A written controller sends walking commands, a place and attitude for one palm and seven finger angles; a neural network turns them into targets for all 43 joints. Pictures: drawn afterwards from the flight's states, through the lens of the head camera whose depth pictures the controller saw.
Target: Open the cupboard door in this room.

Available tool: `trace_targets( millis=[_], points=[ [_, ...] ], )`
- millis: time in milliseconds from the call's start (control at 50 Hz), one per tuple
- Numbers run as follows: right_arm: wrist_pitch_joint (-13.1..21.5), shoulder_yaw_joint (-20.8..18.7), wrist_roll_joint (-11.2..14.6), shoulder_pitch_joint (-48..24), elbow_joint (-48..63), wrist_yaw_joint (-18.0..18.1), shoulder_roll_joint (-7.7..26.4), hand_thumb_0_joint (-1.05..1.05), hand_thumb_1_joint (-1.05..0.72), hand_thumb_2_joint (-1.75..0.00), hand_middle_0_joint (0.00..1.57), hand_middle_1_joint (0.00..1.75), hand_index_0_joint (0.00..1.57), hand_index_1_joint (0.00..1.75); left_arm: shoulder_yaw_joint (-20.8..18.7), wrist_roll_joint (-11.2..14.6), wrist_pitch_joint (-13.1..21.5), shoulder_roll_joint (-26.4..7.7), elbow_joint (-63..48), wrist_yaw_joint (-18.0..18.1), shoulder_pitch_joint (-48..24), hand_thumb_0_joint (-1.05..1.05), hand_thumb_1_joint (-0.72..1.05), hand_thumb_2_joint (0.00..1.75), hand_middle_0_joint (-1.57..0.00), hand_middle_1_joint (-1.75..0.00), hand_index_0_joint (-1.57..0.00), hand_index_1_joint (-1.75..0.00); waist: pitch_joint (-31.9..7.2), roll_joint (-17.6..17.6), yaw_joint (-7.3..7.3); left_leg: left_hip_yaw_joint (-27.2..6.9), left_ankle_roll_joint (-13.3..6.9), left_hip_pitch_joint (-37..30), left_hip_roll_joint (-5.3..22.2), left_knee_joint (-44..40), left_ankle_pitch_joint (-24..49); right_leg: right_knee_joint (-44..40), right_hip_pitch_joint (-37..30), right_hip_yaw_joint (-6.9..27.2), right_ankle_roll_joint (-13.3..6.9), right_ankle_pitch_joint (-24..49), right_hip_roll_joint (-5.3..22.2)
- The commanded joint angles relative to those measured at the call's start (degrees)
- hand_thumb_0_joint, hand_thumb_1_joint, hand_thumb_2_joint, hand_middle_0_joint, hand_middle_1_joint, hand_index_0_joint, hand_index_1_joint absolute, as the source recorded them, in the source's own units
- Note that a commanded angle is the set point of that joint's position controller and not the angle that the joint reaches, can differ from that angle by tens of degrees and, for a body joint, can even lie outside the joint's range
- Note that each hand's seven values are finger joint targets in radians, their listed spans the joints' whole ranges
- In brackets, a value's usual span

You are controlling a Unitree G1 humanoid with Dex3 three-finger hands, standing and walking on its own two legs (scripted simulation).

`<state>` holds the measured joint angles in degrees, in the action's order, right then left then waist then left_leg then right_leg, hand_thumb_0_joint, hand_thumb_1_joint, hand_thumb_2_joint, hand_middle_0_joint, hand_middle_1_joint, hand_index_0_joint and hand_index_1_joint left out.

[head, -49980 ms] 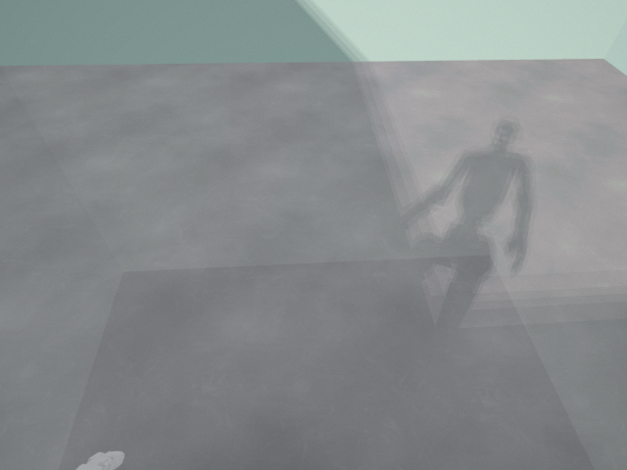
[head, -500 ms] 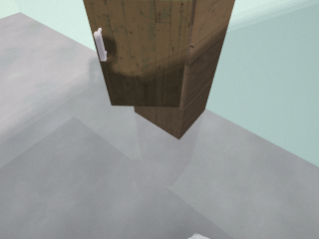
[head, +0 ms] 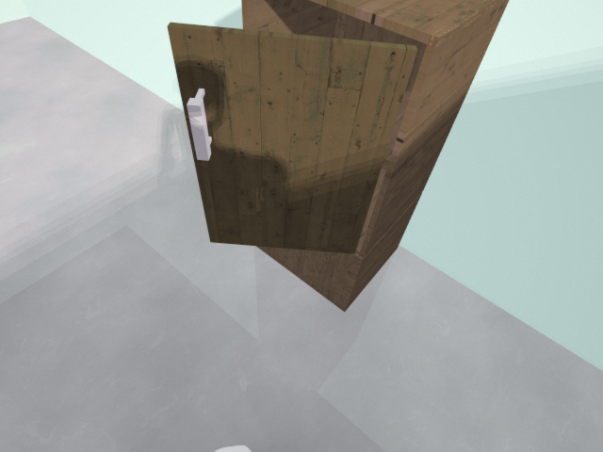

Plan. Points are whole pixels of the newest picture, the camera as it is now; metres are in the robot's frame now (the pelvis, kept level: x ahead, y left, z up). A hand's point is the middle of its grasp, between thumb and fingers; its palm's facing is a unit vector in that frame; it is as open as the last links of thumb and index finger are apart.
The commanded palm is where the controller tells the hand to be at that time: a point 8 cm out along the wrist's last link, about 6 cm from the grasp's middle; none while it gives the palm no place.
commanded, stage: take the last steps up to it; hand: left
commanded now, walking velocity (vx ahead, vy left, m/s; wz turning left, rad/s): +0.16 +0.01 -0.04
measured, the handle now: (202, 124) +0.66 +0.26 +0.04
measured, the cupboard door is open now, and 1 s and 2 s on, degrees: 37 37 37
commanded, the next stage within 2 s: come to a stop and stand still in 0.04 s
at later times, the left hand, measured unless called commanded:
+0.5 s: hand (182, 424) +0.18 +0.19 -0.16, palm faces -0.04 -0.97 -0.24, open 7.3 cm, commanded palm none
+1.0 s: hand out of the picture +0.08 +0.25 -0.16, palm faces -0.04 -0.96 -0.28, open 7.3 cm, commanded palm none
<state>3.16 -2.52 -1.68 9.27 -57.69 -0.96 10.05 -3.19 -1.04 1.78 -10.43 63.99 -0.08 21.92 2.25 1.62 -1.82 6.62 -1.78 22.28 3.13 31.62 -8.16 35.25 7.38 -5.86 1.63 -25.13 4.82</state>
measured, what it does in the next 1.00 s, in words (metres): steps on the spot: right foot, then left foot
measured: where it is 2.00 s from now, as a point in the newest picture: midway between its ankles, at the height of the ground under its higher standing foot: outside the picture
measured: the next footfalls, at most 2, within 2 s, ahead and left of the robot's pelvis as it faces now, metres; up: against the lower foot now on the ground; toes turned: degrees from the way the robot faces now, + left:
right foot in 0.42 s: +0.14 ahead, -0.11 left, +0.00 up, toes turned -2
left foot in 0.74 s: +0.12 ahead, +0.12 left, +0.00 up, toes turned +0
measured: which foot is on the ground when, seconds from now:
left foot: down 0.00-0.50, up 0.52-0.72, down 0.74-1.00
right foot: up 0.00-0.40, down 0.42-1.00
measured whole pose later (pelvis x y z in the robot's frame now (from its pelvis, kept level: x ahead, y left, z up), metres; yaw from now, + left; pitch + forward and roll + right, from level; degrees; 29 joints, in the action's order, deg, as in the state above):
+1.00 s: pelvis +0.06 +0.05 +0.01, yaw -4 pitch -2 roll +1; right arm -0.3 -0.7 -0.7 13.8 -51.7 0.9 10.8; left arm 0.5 -1.5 -1.6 -11.8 58.7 1.5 17.2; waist 0.4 -2.1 -1.0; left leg 5.5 -3.2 12.8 -1.9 30.9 -16.7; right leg 32.2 17.5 1.6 1.0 -13.6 3.8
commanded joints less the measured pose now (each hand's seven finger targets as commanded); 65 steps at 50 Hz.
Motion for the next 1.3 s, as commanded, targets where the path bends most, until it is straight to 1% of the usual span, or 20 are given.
trace_targets(
  millis=[0, 80, 180, 280, 360, 420, 460, 480, 520, 580, 660, 680, 700, 720, 740, 780, 820, 860, 960, 1280],
  points=[
    [-0.2, -2.1, -0.2, 15.9, -1.4, 2.2, 11.7, 0.0, -0.9, -0.9, 0.2, 0.3, 0.2, 0.3, -0.1, -0.1, 1.0, -3.1, -7.4, 0.4, -6.1, 0.0, 0.9, 0.9, -0.2, -0.3, -0.2, -0.3, -4.2, -13.1, 6.32, -27.2, -10.4, -20.5, 20.4, -17.5, -7.3, 35.5, 29.5, 4.3, -3.1, -5.0, 0.1],
    [1.0, -0.1, 0.2, 9.5, -0.3, 2.6, 5.9, 0.0, -0.9, -0.9, 0.2, 0.3, 0.2, 0.3, -0.1, -0.5, -0.4, -1.3, -4.6, -0.4, -2.6, 0.0, 0.9, 0.9, -0.2, -0.3, -0.2, -0.3, -0.9, -8.1, 1.78, -13.1, -6.8, -10.3, 14.1, -20.6, 1.7, 29.8, 23.3, 4.8, -1.5, 5.7, 2.2],
    [0.6, 0.6, 0.3, 8.2, -0.9, 3.2, 4.9, 0.0, -0.9, -0.9, 0.2, 0.3, 0.2, 0.3, 0.9, -0.1, -1.7, 0.1, -3.9, 0.5, -2.9, 0.0, 0.9, 0.9, -0.2, -0.3, -0.2, -0.3, -2.4, -3.3, 0.75, -7.2, -6.1, -9.4, 12.8, -17.8, 20.5, 13.7, 15.0, 4.4, -0.1, 9.5, 0.9],
    [-1.8, -0.4, 0.3, 7.5, -2.0, 4.1, 7.1, 0.0, -0.9, -0.9, 0.2, 0.3, 0.2, 0.3, 0.4, 0.0, -3.6, -3.0, -5.5, 1.0, -6.2, 0.0, 0.9, 0.9, -0.2, -0.3, -0.2, -0.3, -1.9, -9.1, 1.72, -8.6, -6.3, -11.1, 14.2, -12.8, 26.8, 5.5, 10.7, 3.0, -0.1, 6.0, -1.3],
    [-2.7, -1.6, 0.6, 9.0, -2.5, 4.2, 8.3, 0.0, -0.9, -0.9, 0.2, 0.3, 0.2, 0.3, -0.3, -0.1, -3.8, -5.0, -7.6, 1.3, -6.9, 0.0, 0.9, 0.9, -0.2, -0.3, -0.2, -0.3, -1.8, -8.2, 1.43, -9.6, -4.9, -12.8, 13.2, -7.5, 31.7, -3.0, 7.5, 3.3, -1.5, 13.3, -1.7],
    [-3.4, -2.1, 1.0, 9.6, -1.5, 3.7, 6.6, 0.0, -0.9, -0.9, 0.2, 0.3, 0.2, 0.3, -0.6, -0.4, -3.1, -7.8, -8.6, 1.6, -6.5, 0.0, 0.9, 0.9, -0.2, -0.3, -0.2, -0.3, -3.5, -3.5, 1.96, -5.5, -0.2, -8.7, 6.9, -2.4, 16.5, -4.9, 3.1, 8.5, -4.2, 39.4, 4.5],
    [-4.3, -1.6, 1.2, 10.6, -1.1, 3.2, 3.6, 0.0, -0.9, -0.9, 0.2, 0.3, 0.2, 0.3, -0.9, -0.3, -2.3, -9.9, -8.6, 2.1, -6.5, 0.0, 0.9, 0.9, -0.2, -0.3, -0.2, -0.3, -8.7, 7.6, 2.1, -0.4, 2.8, -6.4, 0.0, 6.3, -2.1, -8.2, -0.8, 15.6, -9.4, 51.4, 12.2],
    [-4.8, -1.3, 1.3, 9.1, -0.6, 2.9, 2.7, 0.0, -0.9, -0.9, 0.2, 0.3, 0.2, 0.3, -0.8, -0.1, -1.9, -9.9, -8.1, 2.4, -5.9, 0.0, 0.9, 0.9, -0.2, -0.3, -0.2, -0.3, -8.5, 10.9, 1.13, -1.4, 3.5, -3.2, -2.7, 13.1, -19.9, -10.9, -2.2, 17.9, -12.7, 58.1, 14.9],
    [-5.2, -1.2, 1.5, 6.7, 0.2, 3.1, 2.8, 0.0, -0.9, -0.9, 0.2, 0.3, 0.2, 0.3, -1.1, -0.3, -1.9, -9.7, -8.4, 3.0, -7.6, 0.0, 0.9, 0.9, -0.2, -0.3, -0.2, -0.3, -7.3, 10.0, 0.64, -5.9, 3.5, 0.5, -2.7, 21.2, -25.9, -10.7, -3.4, 17.6, -15.3, 62.7, 15.7],
    [-5.6, -1.0, 1.5, 5.3, 0.2, 2.8, 2.7, 0.0, -0.9, -0.9, 0.2, 0.3, 0.2, 0.3, -1.4, -0.4, -2.0, -10.2, -8.8, 2.8, -9.7, 0.0, 0.9, 0.9, -0.2, -0.3, -0.2, -0.3, -5.5, 7.6, 0.92, -5.9, 4.3, -0.2, -2.8, 18.2, -23.8, -11.5, -2.5, 14.9, -13.6, 57.0, 13.4],
    [-4.9, -0.5, 1.3, 8.7, -1.4, 2.5, 2.4, 0.0, -0.9, -0.9, 0.2, 0.3, 0.2, 0.3, -1.3, -0.1, -2.2, -10.2, -8.4, 2.4, -11.4, 0.0, 0.9, 0.9, -0.2, -0.3, -0.2, -0.3, -4.8, 7.5, 2.64, -4.0, 4.4, -10.4, -3.0, -3.5, -9.7, -10.2, 2.3, 13.2, -8.9, 39.0, 9.8],
    [-4.4, -0.5, 1.1, 9.9, -2.0, 2.4, 3.3, 0.0, -0.9, -0.9, 0.2, 0.3, 0.2, 0.3, -1.0, 0.4, -2.2, -9.1, -8.2, 2.1, -11.9, 0.0, 0.9, 0.9, -0.2, -0.3, -0.2, -0.3, -4.7, 5.2, 3.12, -5.1, 3.6, -15.0, -1.6, -9.0, -3.8, -9.1, 6.0, 12.2, -6.4, 29.6, 7.6],
    [-3.8, -0.8, 0.8, 8.7, -1.6, 2.4, 5.3, 0.0, -0.9, -0.9, 0.2, 0.3, 0.2, 0.3, -0.5, 0.5, -2.5, -6.8, -8.4, 1.8, -11.2, 0.0, 0.9, 0.9, -0.2, -0.3, -0.2, -0.3, -4.3, -3.6, 2.14, -12.0, 1.2, -15.7, 4.4, -12.1, -0.2, -7.2, 9.6, 9.5, -3.2, 17.7, 2.8],
    [-3.0, -1.8, 1.4, 4.9, 3.7, 2.2, 9.9, 0.0, -0.9, -0.9, 0.2, 0.3, 0.2, 0.3, 0.5, 0.6, -1.2, -6.7, -7.8, 4.3, -7.3, 0.0, 0.9, 0.9, -0.2, -0.3, -0.2, -0.3, -8.9, -14.5, 2.11, -5.3, 2.0, -13.8, 6.9, -2.4, 13.5, -3.2, 4.4, 6.6, -3.5, 23.6, 2.8],
    [-2.9, -0.8, 0.7, 5.3, 6.2, 1.8, 6.6, 0.0, -0.9, -0.9, 0.2, 0.3, 0.2, 0.3, 0.6, 0.1, -1.5, -8.6, -10.3, 4.0, -7.7, 0.0, 0.9, 0.9, -0.2, -0.3, -0.2, -0.3, -9.2, -15.6, 1.56, -8.5, 0.9, -8.2, 4.8, -3.8, 4.7, -2.4, 4.3, 7.5, -4.6, 14.7, 2.0],
    [-2.7, -0.2, 0.7, 3.9, 8.5, 1.9, 7.5, 0.0, -0.9, -0.9, 0.2, 0.3, 0.2, 0.3, 1.6, -0.5, -3.0, -7.3, -10.4, 3.0, -7.8, 0.0, 0.9, 0.9, -0.2, -0.3, -0.2, -0.3, -0.8, -19.8, 1.45, -14.1, -0.8, -3.0, 6.9, -12.5, -3.4, 0.5, 9.8, 3.8, -3.3, 2.8, -2.3],
    [-2.6, 0.2, 0.6, 3.7, 9.6, 2.3, 7.6, 0.0, -0.9, -0.9, 0.2, 0.3, 0.2, 0.3, 2.0, -0.7, -2.8, -6.3, -9.9, 2.3, -7.3, 0.0, 0.9, 0.9, -0.2, -0.3, -0.2, -0.3, 3.4, -12.2, 0.64, -14.2, -2.5, -1.0, 7.1, -13.0, -3.3, -0.4, 10.1, 4.0, -3.1, 5.1, -2.7],
    [-2.2, 0.4, 0.9, 4.4, 9.9, 2.2, 8.1, 0.0, -0.9, -0.9, 0.2, 0.3, 0.2, 0.3, 2.4, -0.4, -2.3, -5.9, -9.2, 1.9, -5.8, 0.0, 0.9, 0.9, -0.2, -0.3, -0.2, -0.3, 0.8, -4.2, 0.77, -12.8, -2.1, -3.8, 5.3, -12.1, -6.0, -4.4, 8.8, 6.6, -3.3, 8.7, -1.8],
    [-2.5, 0.1, 0.6, 5.1, 9.0, 1.7, 8.9, 0.0, -0.9, -0.9, 0.2, 0.3, 0.2, 0.3, 2.7, -0.6, -2.3, -6.8, -8.4, 1.5, -4.1, 0.0, 0.9, 0.9, -0.2, -0.3, -0.2, -0.3, 5.1, -1.1, 1.19, -13.3, -1.7, -0.4, 3.7, -17.2, -23.9, -7.3, 10.6, 8.5, -3.1, 5.4, -1.8],
    [-0.8, 1.7, 1.0, 8.3, 0.3, 2.1, 7.7, 0.0, -0.9, -0.9, 0.2, 0.3, 0.2, 0.3, 2.9, 0.2, -0.3, -7.5, -3.7, 1.6, -4.3, 0.0, 0.9, 0.9, -0.2, -0.3, -0.2, -0.3, -0.5, 0.2, 2.06, -9.2, -0.7, -10.1, 2.0, -12.8, -4.9, -11.4, 8.1, 12.1, -3.5, 13.6, 1.1]
  ],
)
